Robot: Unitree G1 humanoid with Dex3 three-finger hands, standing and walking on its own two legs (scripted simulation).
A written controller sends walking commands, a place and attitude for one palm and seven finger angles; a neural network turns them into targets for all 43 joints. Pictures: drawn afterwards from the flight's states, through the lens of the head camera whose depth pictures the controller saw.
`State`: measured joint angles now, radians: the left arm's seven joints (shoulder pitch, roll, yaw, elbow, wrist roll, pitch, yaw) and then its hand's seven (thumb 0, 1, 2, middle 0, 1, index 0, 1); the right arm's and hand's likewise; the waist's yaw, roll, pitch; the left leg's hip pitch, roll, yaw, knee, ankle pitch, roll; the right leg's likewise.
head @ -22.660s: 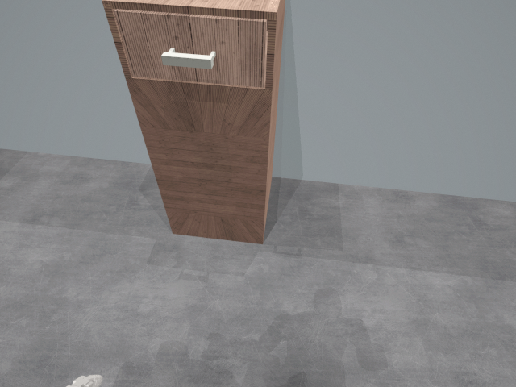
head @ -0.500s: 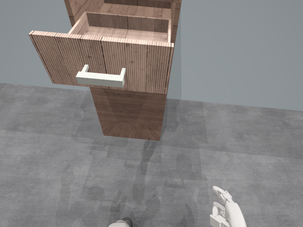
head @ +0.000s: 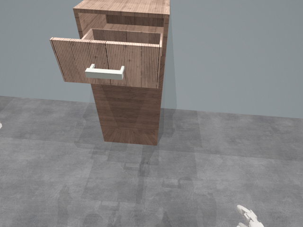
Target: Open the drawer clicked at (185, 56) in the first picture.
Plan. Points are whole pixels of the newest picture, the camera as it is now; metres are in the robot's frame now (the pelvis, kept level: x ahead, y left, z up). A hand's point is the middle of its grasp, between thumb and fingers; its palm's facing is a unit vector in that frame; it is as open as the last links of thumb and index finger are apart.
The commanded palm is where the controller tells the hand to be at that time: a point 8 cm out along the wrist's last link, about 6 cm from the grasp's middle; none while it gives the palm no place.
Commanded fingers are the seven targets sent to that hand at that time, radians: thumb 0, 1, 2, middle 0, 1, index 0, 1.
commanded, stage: stop stepping back and stand still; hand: left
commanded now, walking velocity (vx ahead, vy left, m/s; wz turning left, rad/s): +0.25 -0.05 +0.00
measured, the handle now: (106, 70) +0.61 +0.19 +0.12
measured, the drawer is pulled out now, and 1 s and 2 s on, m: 0.29 0.29 0.29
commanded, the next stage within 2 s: let the arm hang, fingers relaxed in 1.38 s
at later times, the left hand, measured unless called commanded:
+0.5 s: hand (16, 124) +0.19 +0.20 +0.29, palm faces +0.51 -0.73 -0.46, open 7.5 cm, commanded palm +0.13 +0.27 +0.31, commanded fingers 0.00 0.90 0.90 -0.20 -0.30 -0.20 -0.30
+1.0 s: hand out of the picture +0.17 +0.24 +0.29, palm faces +0.50 -0.72 -0.49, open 7.5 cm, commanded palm +0.12 +0.31 +0.31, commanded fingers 0.00 0.90 0.90 -0.20 -0.30 -0.20 -0.30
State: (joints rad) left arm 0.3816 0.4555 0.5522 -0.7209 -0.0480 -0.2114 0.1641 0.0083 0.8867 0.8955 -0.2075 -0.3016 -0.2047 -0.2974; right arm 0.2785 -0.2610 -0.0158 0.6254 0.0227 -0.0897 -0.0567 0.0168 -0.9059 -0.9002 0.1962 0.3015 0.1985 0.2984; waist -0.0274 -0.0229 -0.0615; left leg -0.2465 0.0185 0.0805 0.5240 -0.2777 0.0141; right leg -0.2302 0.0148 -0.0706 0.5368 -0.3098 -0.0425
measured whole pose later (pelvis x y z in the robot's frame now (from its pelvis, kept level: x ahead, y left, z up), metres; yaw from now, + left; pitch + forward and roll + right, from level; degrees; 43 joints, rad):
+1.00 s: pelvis -0.01 +0.02 +0.00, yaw +1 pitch +1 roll -2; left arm 0.43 0.55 0.62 -0.89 -0.06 -0.27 0.14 0.01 0.88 0.89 -0.22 -0.30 -0.21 -0.30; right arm 0.23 -0.17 0.04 0.60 0.01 -0.10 -0.05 0.01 -0.90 -0.90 0.20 0.30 0.20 0.30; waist 0.00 -0.03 0.02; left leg -0.35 0.04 0.05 0.51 -0.19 0.02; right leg -0.20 0.01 -0.08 0.44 -0.26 0.00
